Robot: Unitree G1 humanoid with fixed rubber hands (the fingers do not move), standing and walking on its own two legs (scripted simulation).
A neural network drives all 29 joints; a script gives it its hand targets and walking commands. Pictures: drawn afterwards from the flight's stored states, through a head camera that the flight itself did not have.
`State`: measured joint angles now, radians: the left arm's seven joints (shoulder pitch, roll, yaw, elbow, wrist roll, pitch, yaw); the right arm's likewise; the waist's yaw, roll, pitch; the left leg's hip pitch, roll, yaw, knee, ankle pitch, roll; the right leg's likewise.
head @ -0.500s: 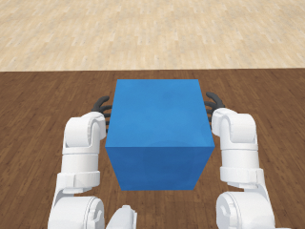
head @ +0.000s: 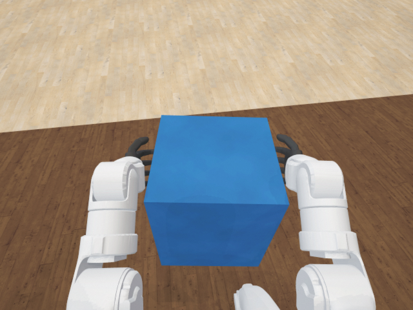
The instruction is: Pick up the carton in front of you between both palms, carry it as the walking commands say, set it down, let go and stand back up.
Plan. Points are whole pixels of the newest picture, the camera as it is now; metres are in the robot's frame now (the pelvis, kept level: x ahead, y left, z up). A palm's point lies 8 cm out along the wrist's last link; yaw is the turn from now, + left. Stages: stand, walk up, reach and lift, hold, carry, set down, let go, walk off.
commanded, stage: carry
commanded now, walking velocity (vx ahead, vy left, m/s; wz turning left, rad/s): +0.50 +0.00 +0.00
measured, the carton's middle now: (212, 194) +0.34 -0.02 +0.01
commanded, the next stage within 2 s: none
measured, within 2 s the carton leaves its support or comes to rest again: neither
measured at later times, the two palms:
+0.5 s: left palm (144, 88) +0.64 +0.14 +0.05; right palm (252, 77) +0.68 -0.16 +0.06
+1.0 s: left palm (153, 48) +0.97 +0.15 -0.01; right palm (234, 47) +0.96 -0.15 -0.01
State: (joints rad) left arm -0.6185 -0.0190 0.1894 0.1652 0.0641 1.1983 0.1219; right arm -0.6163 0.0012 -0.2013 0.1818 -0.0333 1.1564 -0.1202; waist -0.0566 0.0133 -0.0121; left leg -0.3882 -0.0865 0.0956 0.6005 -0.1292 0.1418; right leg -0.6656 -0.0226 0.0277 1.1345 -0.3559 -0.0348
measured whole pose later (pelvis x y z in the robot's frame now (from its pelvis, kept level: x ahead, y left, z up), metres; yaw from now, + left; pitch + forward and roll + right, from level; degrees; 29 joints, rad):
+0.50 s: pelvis +0.31 -0.04 -0.06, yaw +3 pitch +4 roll +1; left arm -0.66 0.01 0.17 0.17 0.03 1.24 0.13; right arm -0.69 0.00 -0.22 0.19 -0.05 1.22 -0.12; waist 0.05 -0.02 -0.05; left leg -0.55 -0.02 -0.01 1.24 -0.47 0.04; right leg -0.44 0.09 -0.12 0.62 -0.09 -0.17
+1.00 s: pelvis +0.61 +0.00 -0.12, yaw +1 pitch +3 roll +0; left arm -0.66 0.02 0.18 0.27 0.04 1.18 0.12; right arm -0.66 0.01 -0.21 0.25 -0.08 1.17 -0.12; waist -0.03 0.01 -0.08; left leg -0.47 -0.10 0.10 0.63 -0.06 0.15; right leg -0.44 0.08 0.00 1.39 -0.51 -0.05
